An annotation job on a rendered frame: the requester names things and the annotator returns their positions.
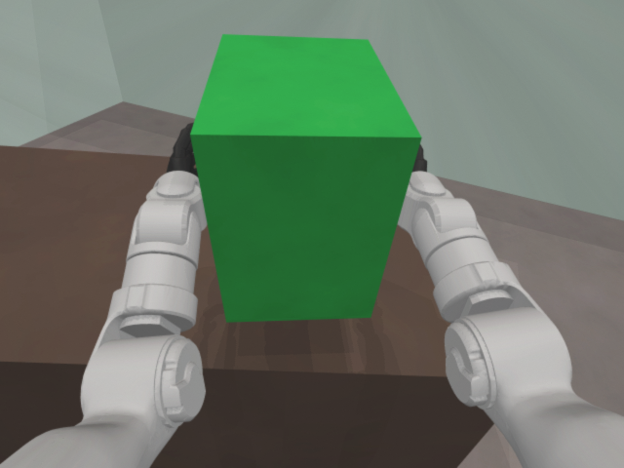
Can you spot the pedestal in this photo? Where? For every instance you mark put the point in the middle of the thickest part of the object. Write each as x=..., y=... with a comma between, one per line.
x=332, y=393

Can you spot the robot left hand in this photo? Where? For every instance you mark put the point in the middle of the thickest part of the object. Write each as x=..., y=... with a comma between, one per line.
x=182, y=158

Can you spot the right robot upper arm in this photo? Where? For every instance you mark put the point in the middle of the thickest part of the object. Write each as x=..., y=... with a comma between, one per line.
x=513, y=365

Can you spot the robot left forearm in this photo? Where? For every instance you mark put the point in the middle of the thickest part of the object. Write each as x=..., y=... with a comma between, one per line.
x=157, y=294

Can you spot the left robot upper arm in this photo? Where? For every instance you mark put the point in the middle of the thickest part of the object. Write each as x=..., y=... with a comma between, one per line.
x=136, y=392

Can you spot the robot right hand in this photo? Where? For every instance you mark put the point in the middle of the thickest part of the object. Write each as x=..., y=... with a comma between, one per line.
x=420, y=164

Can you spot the carton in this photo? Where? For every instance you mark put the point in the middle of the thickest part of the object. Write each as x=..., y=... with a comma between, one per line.
x=304, y=152

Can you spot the robot right forearm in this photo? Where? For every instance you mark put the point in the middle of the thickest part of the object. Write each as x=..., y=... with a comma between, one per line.
x=467, y=275

